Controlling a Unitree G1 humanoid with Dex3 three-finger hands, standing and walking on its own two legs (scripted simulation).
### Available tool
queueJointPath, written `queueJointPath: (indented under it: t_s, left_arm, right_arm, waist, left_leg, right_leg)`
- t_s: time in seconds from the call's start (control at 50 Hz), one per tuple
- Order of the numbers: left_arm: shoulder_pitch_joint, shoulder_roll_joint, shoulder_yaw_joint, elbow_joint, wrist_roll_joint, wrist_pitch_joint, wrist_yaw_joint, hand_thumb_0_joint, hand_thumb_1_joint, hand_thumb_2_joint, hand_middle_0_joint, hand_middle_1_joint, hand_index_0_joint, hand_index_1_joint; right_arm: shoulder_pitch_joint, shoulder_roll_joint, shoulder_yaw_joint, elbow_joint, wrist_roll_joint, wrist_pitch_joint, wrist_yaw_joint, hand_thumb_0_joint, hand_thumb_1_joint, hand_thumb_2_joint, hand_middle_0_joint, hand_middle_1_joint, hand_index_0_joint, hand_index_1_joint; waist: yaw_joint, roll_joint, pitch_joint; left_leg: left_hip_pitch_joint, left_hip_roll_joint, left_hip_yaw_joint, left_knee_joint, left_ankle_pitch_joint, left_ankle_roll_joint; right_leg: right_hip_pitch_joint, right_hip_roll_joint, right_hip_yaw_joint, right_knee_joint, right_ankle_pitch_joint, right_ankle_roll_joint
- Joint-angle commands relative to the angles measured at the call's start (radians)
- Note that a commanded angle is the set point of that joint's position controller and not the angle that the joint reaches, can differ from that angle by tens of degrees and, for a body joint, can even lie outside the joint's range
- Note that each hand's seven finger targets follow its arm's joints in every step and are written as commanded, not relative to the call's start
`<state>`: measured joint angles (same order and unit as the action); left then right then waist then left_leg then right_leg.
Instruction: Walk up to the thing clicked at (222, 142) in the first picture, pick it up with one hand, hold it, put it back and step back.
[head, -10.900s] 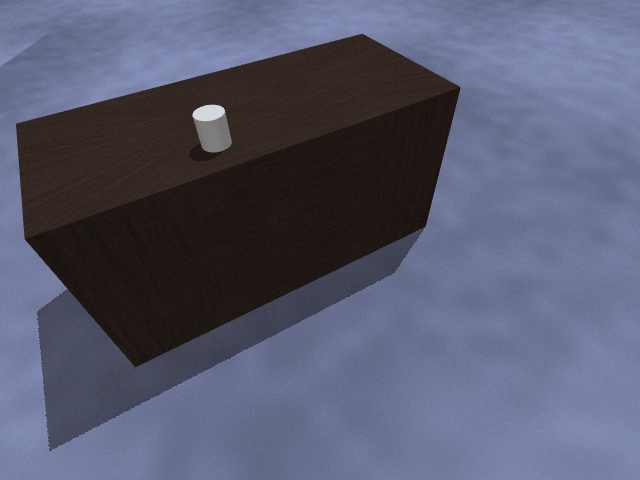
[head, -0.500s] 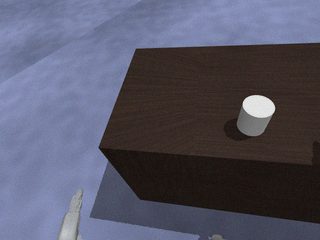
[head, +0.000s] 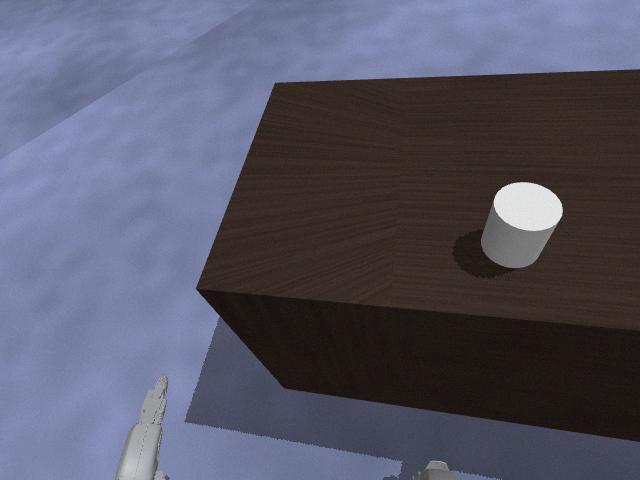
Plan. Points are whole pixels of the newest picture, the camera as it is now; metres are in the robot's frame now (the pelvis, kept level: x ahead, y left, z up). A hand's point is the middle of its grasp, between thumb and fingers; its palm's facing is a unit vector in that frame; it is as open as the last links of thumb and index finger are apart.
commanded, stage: go down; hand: right
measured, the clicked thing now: (518, 226) +0.48 -0.22 -0.03
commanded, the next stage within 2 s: approach in 0.80 s
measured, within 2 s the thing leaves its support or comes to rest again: neither
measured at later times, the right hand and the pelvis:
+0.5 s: hand out of the picture +0.38 -0.41 +0.11, palm faces +0.27 +0.96 +0.01, open 17.6 cm; pelvis +0.00 +0.00 +0.00, yaw +0 degrees
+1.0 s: hand out of the picture +0.38 -0.40 +0.11, palm faces +0.26 +0.96 +0.03, open 17.6 cm; pelvis +0.00 +0.00 +0.00, yaw +0 degrees
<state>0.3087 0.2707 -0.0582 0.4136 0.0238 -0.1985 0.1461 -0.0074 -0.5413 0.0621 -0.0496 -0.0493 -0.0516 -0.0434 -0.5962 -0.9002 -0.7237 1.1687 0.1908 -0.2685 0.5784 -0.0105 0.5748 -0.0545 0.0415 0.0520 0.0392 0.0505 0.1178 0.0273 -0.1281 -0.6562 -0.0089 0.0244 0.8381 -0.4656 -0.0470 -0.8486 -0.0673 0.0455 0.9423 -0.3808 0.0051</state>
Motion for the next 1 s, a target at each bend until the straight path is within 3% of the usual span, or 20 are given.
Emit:
queueJointPath:
  t_s: [0.0,0.04,0.1,0.14,0.18,0.22,0.26,0.36,0.4,0.42,0.44,0.58,0.6,0.68,0.72,0.78,0.84,0.92,0.94,0.98]
  left_arm:
    - [0.014,0.190,0.099,-0.149,-0.002,-0.051,0.010,0.000,-0.553,0.058,-0.043,-0.046,-0.044,-0.046]
    - [0.028,0.192,0.109,-0.133,-0.003,-0.048,0.006,0.000,-0.548,0.055,-0.042,-0.046,-0.045,-0.043]
    - [0.013,0.190,0.104,-0.133,-0.007,-0.047,0.005,0.000,-0.550,0.056,-0.044,-0.048,-0.046,-0.046]
    - [0.000,0.177,0.091,-0.149,-0.009,-0.046,0.007,0.000,-0.552,0.058,-0.043,-0.047,-0.044,-0.046]
    - [-0.009,0.190,0.108,-0.170,-0.008,-0.046,0.011,0.000,-0.552,0.058,-0.043,-0.047,-0.044,-0.046]
    - [-0.010,0.158,0.070,-0.164,-0.009,-0.040,0.009,0.000,-0.549,0.055,-0.041,-0.045,-0.043,-0.042]
    - [0.011,0.172,0.089,-0.147,-0.007,-0.041,0.012,0.000,-0.547,0.053,-0.041,-0.045,-0.045,-0.041]
    - [0.033,0.175,0.088,-0.132,0.000,-0.039,0.005,0.000,-0.548,0.053,-0.043,-0.047,-0.046,-0.044]
    - [0.017,0.191,0.107,-0.147,-0.002,-0.044,0.005,0.000,-0.545,0.050,-0.042,-0.046,-0.047,-0.041]
    - [0.019,0.186,0.097,-0.148,-0.003,-0.043,0.002,0.000,-0.545,0.050,-0.043,-0.047,-0.048,-0.042]
    - [-0.005,0.192,0.103,-0.173,-0.005,-0.047,0.004,0.000,-0.546,0.051,-0.043,-0.047,-0.048,-0.043]
    - [0.026,0.175,0.083,-0.149,-0.009,-0.027,0.009,0.000,-0.542,0.048,-0.041,-0.046,-0.047,-0.040]
    - [-0.037,0.170,0.078,-0.222,-0.012,-0.034,0.009,0.000,-0.542,0.048,-0.041,-0.046,-0.047,-0.040]
    - [0.036,0.155,0.073,-0.082,-0.004,-0.028,0.010,0.000,-0.543,0.047,-0.042,-0.046,-0.048,-0.040]
    - [-0.014,0.174,0.087,-0.175,-0.003,-0.041,0.011,0.000,-0.542,0.047,-0.042,-0.046,-0.048,-0.040]
    - [0.031,0.185,0.101,-0.144,-0.002,-0.040,0.009,0.000,-0.537,0.042,-0.042,-0.046,-0.051,-0.037]
    - [0.034,0.200,0.106,-0.194,-0.007,-0.044,0.008,0.000,-0.540,0.045,-0.042,-0.047,-0.050,-0.039]
    - [0.085,0.162,0.078,-0.113,-0.010,-0.031,0.009,0.000,-0.562,0.052,-0.048,-0.044,-0.041,-0.051]
    - [0.032,0.158,0.069,-0.164,-0.013,-0.035,0.007,0.000,-0.563,0.054,-0.049,-0.045,-0.040,-0.054]
    - [0.008,0.175,0.085,-0.170,-0.006,-0.038,0.011,0.000,-0.562,0.053,-0.048,-0.044,-0.041,-0.052]
  right_arm:
    - [-0.274,-0.394,-0.029,-0.228,0.026,-0.054,0.000,0.000,0.563,-0.064,0.037,0.055,0.043,0.055]
    - [-0.244,-0.360,-0.024,-0.238,0.037,-0.048,0.004,0.000,0.568,-0.060,0.037,0.054,0.043,0.054]
    - [-0.280,-0.411,-0.058,-0.283,0.046,-0.052,-0.001,0.000,0.576,-0.058,0.039,0.054,0.045,0.054]
    - [-0.255,-0.388,-0.051,-0.237,0.046,-0.048,-0.003,0.000,0.580,-0.059,0.037,0.055,0.043,0.055]
    - [-0.308,-0.425,-0.061,-0.281,0.035,-0.058,-0.007,0.000,0.574,-0.058,0.039,0.054,0.045,0.054]
    - [-0.315,-0.401,-0.044,-0.258,0.029,-0.054,-0.009,0.000,0.585,-0.060,0.035,0.056,0.042,0.056]
    - [-0.308,-0.409,-0.042,-0.240,0.025,-0.055,-0.008,0.000,0.589,-0.068,0.030,0.059,0.039,0.059]
    - [-0.292,-0.387,-0.019,-0.200,0.020,-0.038,0.001,0.000,0.555,-0.072,0.033,0.058,0.041,0.058]
    - [-0.282,-0.379,-0.021,-0.174,0.024,-0.036,0.002,0.000,0.558,-0.070,0.035,0.057,0.042,0.057]
    - [-0.292,-0.410,-0.044,-0.246,0.029,-0.042,-0.001,0.000,0.559,-0.067,0.036,0.056,0.043,0.056]
    - [-0.283,-0.399,-0.036,-0.203,0.029,-0.041,0.003,0.000,0.565,-0.069,0.034,0.057,0.042,0.057]
    - [-0.277,-0.433,-0.074,-0.273,0.035,-0.045,-0.009,0.000,0.539,-0.056,0.045,0.052,0.048,0.052]
    - [-0.323,-0.417,-0.054,-0.287,0.032,-0.046,-0.009,0.000,0.557,-0.062,0.039,0.055,0.044,0.055]
    - [-0.285,-0.395,-0.025,-0.176,0.017,-0.039,-0.009,0.000,0.571,-0.077,0.029,0.062,0.039,0.062]
    - [-0.313,-0.388,-0.016,-0.208,0.014,-0.043,-0.003,0.000,0.573,-0.081,0.027,0.063,0.038,0.063]
    - [-0.293,-0.381,-0.011,-0.198,0.019,-0.039,0.006,0.000,0.578,-0.081,0.025,0.062,0.037,0.062]
    - [-0.303,-0.412,-0.040,-0.287,0.040,-0.050,0.012,0.000,0.571,-0.074,0.033,0.060,0.042,0.060]
    - [-0.281,-0.397,-0.046,-0.245,0.049,-0.040,0.001,0.000,0.584,-0.050,0.042,0.052,0.049,0.051]
    - [-0.261,-0.365,-0.032,-0.248,0.050,-0.035,-0.002,0.000,0.572,-0.046,0.047,0.051,0.052,0.050]
    - [-0.299,-0.338,-0.005,-0.235,0.037,-0.032,-0.013,0.000,0.581,-0.053,0.041,0.053,0.048,0.053]
  waist:
    - [-0.025,-0.301,-0.365]
    - [-0.029,-0.262,-0.369]
    - [-0.033,-0.267,-0.376]
    - [-0.026,-0.222,-0.327]
    - [-0.023,-0.258,-0.366]
    - [-0.029,-0.244,-0.334]
    - [-0.020,-0.271,-0.327]
    - [-0.017,-0.283,-0.342]
    - [-0.007,-0.257,-0.323]
    - [-0.032,-0.275,-0.363]
    - [-0.016,-0.250,-0.357]
    - [-0.044,-0.273,-0.382]
    - [-0.033,-0.269,-0.368]
    - [-0.019,-0.258,-0.243]
    - [-0.010,-0.249,-0.316]
    - [-0.005,-0.252,-0.329]
    - [-0.019,-0.281,-0.423]
    - [-0.022,-0.259,-0.354]
    - [-0.033,-0.245,-0.348]
    - [-0.013,-0.224,-0.310]
  left_leg:
    - [-0.040,-0.032,0.028,-0.086,0.282,0.056]
    - [-0.023,-0.030,0.025,-0.086,0.315,0.051]
    - [-0.014,-0.028,0.023,-0.086,0.322,0.050]
    - [-0.021,-0.030,0.028,-0.087,0.299,0.049]
    - [-0.012,-0.026,0.022,-0.085,0.302,0.052]
    - [-0.017,-0.025,0.019,-0.085,0.289,0.052]
    - [-0.034,-0.025,0.019,-0.086,0.265,0.054]
    - [-0.056,-0.030,0.026,-0.078,0.291,0.054]
    - [-0.058,-0.029,0.025,-0.079,0.285,0.053]
    - [-0.028,-0.025,0.022,-0.080,0.296,0.054]
    - [-0.036,-0.026,0.024,-0.081,0.294,0.050]
    - [-0.004,-0.030,0.027,-0.080,0.304,0.053]
    - [-0.002,-0.027,0.020,-0.087,0.303,0.052]
    - [-0.057,-0.025,0.019,-0.092,0.234,0.055]
    - [-0.050,-0.026,0.021,-0.086,0.253,0.053]
    - [-0.061,-0.028,0.022,-0.080,0.272,0.051]
    - [-0.034,-0.031,0.030,-0.075,0.286,0.051]
    - [-0.025,-0.027,0.024,-0.085,0.311,0.044]
    - [-0.009,-0.025,0.021,-0.086,0.314,0.046]
    - [-0.031,-0.025,0.017,-0.086,0.300,0.047]
  right_leg:
    - [0.508,0.015,0.011,-0.123,0.374,-0.003]
    - [0.497,0.018,0.008,-0.112,0.385,-0.011]
    - [0.491,0.022,0.007,-0.112,0.372,-0.013]
    - [0.443,0.020,0.012,-0.118,0.339,-0.014]
    - [0.466,0.020,0.011,-0.118,0.346,-0.013]
    - [0.437,0.023,0.007,-0.121,0.313,-0.018]
    - [0.447,0.021,0.007,-0.127,0.282,-0.014]
    - [0.473,0.017,0.013,-0.110,0.377,-0.005]
    - [0.444,0.019,0.011,-0.107,0.330,-0.010]
    - [0.455,0.023,0.007,-0.110,0.326,-0.012]
    - [0.450,0.021,0.009,-0.105,0.318,-0.013]
    - [0.475,0.022,0.014,-0.122,0.377,-0.010]
    - [0.462,0.023,0.009,-0.120,0.346,-0.014]
    - [0.389,0.023,0.003,-0.136,0.224,-0.017]
    - [0.434,0.020,0.006,-0.128,0.254,-0.014]
    - [0.451,0.023,0.007,-0.113,0.283,-0.014]
    - [0.517,0.021,0.017,-0.115,0.347,-0.006]
    - [0.471,0.029,0.007,-0.112,0.339,-0.014]
    - [0.456,0.030,0.005,-0.115,0.332,-0.019]
    - [0.419,0.027,0.004,-0.118,0.292,-0.019]
